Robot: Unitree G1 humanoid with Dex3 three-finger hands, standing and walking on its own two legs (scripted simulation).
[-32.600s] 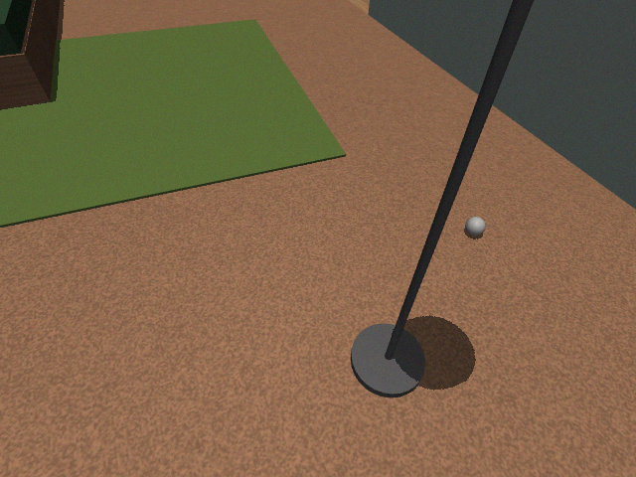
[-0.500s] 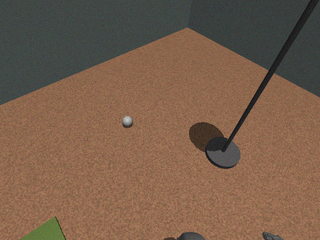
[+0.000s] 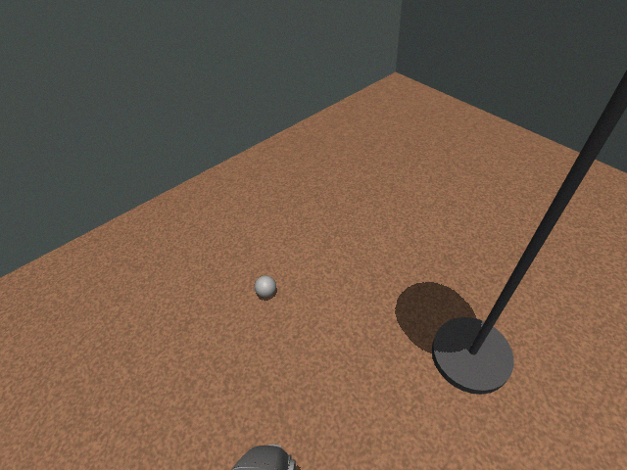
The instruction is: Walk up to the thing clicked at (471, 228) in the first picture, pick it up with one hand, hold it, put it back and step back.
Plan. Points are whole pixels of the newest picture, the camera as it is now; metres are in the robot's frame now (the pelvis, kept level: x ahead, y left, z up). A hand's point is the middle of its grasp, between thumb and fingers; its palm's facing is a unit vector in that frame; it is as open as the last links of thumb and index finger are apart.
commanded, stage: walk up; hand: left
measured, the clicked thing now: (265, 286) +0.84 +0.28 -0.73
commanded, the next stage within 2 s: none
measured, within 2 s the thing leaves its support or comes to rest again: neither
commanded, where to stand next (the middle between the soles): +0.45 +0.05 m, yaw -1 degrees
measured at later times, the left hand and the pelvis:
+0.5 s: hand (123, 427) +0.21 +0.33 -0.15, palm faces +0.00 -0.94 -0.34, open 7.4 cm; pelvis +0.17 +0.06 +0.00, yaw +2 degrees
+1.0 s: hand (151, 336) +0.34 +0.31 -0.12, palm faces -0.03 -0.90 -0.44, open 7.4 cm; pelvis +0.30 +0.04 +0.00, yaw +0 degrees
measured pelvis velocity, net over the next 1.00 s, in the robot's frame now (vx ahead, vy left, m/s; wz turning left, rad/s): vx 0.30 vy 0.04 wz -0.01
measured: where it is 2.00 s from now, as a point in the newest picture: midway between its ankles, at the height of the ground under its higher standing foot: (318, 415)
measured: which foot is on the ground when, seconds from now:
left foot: up 0.00-0.24, down 0.26-0.74, up 0.76-1.00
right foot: down 0.00-0.28, up 0.30-0.70, down 0.72-1.00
